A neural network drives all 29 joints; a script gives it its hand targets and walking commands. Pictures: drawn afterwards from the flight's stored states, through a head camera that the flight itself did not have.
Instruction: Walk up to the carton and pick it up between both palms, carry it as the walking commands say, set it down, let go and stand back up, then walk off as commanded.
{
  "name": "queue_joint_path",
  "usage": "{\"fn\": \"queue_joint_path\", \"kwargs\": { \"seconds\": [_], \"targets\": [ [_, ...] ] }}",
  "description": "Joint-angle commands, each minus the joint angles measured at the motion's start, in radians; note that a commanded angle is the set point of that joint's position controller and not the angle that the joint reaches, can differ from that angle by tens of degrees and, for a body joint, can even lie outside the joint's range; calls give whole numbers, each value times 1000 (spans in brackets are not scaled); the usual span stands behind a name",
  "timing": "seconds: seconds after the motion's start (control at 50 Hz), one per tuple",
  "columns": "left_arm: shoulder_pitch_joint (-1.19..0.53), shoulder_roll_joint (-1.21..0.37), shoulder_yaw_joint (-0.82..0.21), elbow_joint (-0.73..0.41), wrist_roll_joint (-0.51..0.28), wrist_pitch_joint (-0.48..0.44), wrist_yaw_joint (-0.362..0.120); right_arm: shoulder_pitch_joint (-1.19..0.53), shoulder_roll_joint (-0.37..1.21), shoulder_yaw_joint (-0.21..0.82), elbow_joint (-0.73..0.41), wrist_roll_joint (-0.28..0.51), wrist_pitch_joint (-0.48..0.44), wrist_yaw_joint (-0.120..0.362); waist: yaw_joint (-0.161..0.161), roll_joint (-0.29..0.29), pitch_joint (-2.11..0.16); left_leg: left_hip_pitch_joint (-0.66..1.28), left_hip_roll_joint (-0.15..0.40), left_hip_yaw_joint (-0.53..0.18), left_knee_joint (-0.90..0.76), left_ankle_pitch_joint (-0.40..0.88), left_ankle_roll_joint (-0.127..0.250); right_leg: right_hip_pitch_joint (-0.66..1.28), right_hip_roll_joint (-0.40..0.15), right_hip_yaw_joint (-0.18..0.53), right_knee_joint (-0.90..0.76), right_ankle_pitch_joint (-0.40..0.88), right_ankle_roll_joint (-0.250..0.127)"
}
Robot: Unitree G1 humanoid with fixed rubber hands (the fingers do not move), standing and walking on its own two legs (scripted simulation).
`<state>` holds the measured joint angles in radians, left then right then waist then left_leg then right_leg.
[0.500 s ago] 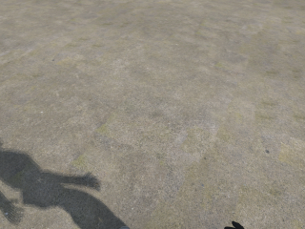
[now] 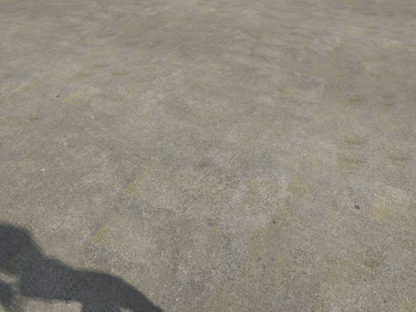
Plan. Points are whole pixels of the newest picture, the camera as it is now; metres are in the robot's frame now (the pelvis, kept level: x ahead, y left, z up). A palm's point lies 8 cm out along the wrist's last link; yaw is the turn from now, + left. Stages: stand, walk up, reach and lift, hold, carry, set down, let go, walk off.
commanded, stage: stand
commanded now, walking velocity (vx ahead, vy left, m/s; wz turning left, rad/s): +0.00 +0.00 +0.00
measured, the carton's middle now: out of the picture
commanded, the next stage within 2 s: none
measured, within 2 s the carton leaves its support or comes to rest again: neither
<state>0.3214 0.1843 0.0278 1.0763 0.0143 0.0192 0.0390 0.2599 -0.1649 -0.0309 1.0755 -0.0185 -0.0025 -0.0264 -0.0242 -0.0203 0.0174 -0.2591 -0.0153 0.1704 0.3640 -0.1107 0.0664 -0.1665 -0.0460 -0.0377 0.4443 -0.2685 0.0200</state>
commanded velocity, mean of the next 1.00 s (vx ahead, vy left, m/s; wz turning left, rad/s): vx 0.00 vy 0.00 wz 0.00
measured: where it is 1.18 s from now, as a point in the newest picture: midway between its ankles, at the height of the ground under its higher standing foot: outside the picture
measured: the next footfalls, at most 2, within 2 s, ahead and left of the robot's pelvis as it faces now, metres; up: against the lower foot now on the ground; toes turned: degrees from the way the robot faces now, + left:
none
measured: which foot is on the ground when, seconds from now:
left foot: down 0.00-1.00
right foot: down 0.00-1.00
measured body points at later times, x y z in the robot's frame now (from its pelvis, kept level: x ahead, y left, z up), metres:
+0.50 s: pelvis +0.04 -0.03 +0.00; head +0.04 -0.03 +0.45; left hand +0.01 +0.19 -0.15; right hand +0.03 -0.24 -0.16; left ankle +0.05 +0.09 -0.74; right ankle -0.03 -0.12 -0.74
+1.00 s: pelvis +0.04 -0.03 +0.00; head +0.05 -0.03 +0.45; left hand -0.01 +0.18 -0.16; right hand +0.03 -0.24 -0.16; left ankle +0.05 +0.09 -0.74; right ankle -0.03 -0.12 -0.74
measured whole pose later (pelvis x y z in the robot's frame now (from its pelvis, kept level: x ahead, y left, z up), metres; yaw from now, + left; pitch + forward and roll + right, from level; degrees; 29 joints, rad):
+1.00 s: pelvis +0.04 -0.03 +0.00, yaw +0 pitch -1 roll +1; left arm 0.37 0.12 -0.01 1.13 0.02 -0.02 0.05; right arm 0.26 -0.11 -0.01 1.16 -0.01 -0.01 -0.03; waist 0.00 -0.02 0.03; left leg -0.17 0.02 0.11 0.35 -0.16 0.00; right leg -0.06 0.00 -0.06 0.37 -0.30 -0.03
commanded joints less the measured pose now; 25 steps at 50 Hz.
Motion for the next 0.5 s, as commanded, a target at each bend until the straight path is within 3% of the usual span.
{"fn": "queue_joint_path", "kwargs": {
  "seconds": [0.0,0.02,0.04,0.06,0.08,0.1,0.12,0.14,0.16,0.18,0.2,0.22,0.24,0.26,0.28,0.3,0.32,0.34,0.36,0.38,0.4,0.42,0.44,0.46,0.48],
  "targets": [
    [125,94,0,-12,1,-4,2,46,-110,-25,-21,21,8,8,-4,-114,72,-31,67,-106,-62,-235,-68,-183,-167,218,-293,-363,-49],
    [52,117,3,-13,-9,-1,4,65,-101,-27,-10,21,20,18,-28,-245,124,126,54,-125,39,-154,-66,-352,-153,235,-356,-430,-67],
    [20,86,0,-19,-6,-21,2,76,-73,-17,0,4,24,19,-49,-217,133,186,55,-137,55,-109,-51,-381,-148,209,-340,-393,-57],
    [-9,20,-28,-48,3,-39,-1,96,-77,-15,-4,8,13,29,-64,-157,107,136,106,-156,-3,-47,-28,-234,-141,163,-289,-200,-40],
    [22,-3,-41,-49,-3,-50,-7,89,-84,-13,4,-8,7,24,-36,-132,83,133,135,-175,-54,51,-26,-187,-115,102,-228,-19,-16],
    [47,47,-21,-32,-12,-50,10,93,-14,-2,17,-5,-15,23,-13,-102,21,146,143,-183,-22,107,-18,-111,-85,106,-214,69,-25],
    [62,53,-14,-8,-6,-56,5,68,-34,5,8,7,-17,18,-4,-34,-15,165,129,-169,-33,82,-24,-58,-87,112,-163,147,-38],
    [43,74,-14,-35,-13,-63,-6,98,-95,-2,9,3,-28,6,-2,-51,-60,172,142,-157,-38,71,-21,-44,-109,141,-175,99,-43],
    [69,-17,-40,-23,-15,-59,-20,49,-115,-20,14,19,-30,13,9,1,-62,181,123,-147,-8,41,-20,-39,-83,136,-192,88,-45],
    [67,8,-39,-19,-14,-57,-18,84,-79,-7,18,16,-31,14,-24,60,-4,137,123,-158,-57,65,-34,-44,-78,94,-172,93,-39],
    [103,85,-13,-8,-7,-56,-4,94,-69,10,39,-5,-30,11,13,30,63,37,128,-162,-50,28,-35,29,-78,107,-158,110,-40],
    [147,33,-19,9,-15,-55,-4,100,-38,12,34,19,-24,18,6,72,38,55,120,-153,-39,61,-43,14,-75,107,-135,159,-51],
    [135,61,-19,12,-1,-43,0,102,-48,10,52,0,-21,16,32,56,120,5,114,-148,-67,65,-65,-3,-89,94,-126,173,-49],
    [113,47,-14,-14,-2,-52,-4,66,-62,8,29,14,-21,5,27,24,73,56,124,-146,-43,66,-46,-20,-87,99,-123,165,-51],
    [78,41,-21,-10,-1,-44,-6,96,2,20,44,8,-22,6,23,-52,99,59,136,-167,-40,102,-47,-24,-81,85,-144,170,-48],
    [123,10,-34,-6,-5,-47,1,101,-93,6,27,8,-25,-3,22,72,85,78,125,-143,-27,124,-50,-10,-80,100,-124,218,-36],
    [163,12,-27,11,-3,-51,-4,109,-98,2,40,14,-24,-10,47,55,-57,178,132,-178,-28,172,-42,31,-89,88,-118,206,-34],
    [127,49,-19,15,-21,-54,6,120,9,33,41,17,-31,-6,15,-20,17,122,139,-154,-27,208,-30,52,-77,90,-110,282,-44],
    [126,-54,-45,16,-13,-55,7,133,-27,27,62,16,-23,0,14,13,38,50,137,-161,-15,135,-44,80,-88,93,-106,321,-54],
    [153,29,-21,22,1,-39,-5,111,-56,15,46,14,-29,-12,38,2,96,80,124,-168,-29,91,-31,1,-89,87,-131,273,-49],
    [105,-35,-39,6,-2,-39,0,82,-43,18,40,20,-28,-1,16,-36,37,116,124,-168,-14,86,-44,31,-81,88,-131,280,-44],
    [140,79,-15,33,1,-38,4,88,-10,24,39,11,-27,0,12,-49,4,167,126,-157,-29,83,-36,-8,-80,90,-132,207,-53],
    [87,69,-6,6,-12,-50,-4,83,-88,6,40,4,-23,-3,24,-50,28,114,125,-164,-21,118,-32,53,-82,93,-147,227,-43],
    [75,58,-5,3,-12,-57,6,58,-12,17,30,10,-26,-1,3,-42,-27,162,125,-149,-9,128,-34,31,-79,87,-133,224,-44],
    [144,-5,-30,33,-14,-57,2,120,-75,4,58,21,-27,-3,3,11,-4,155,130,-160,-3,117,-43,34,-77,71,-132,240,-32]
  ]
}}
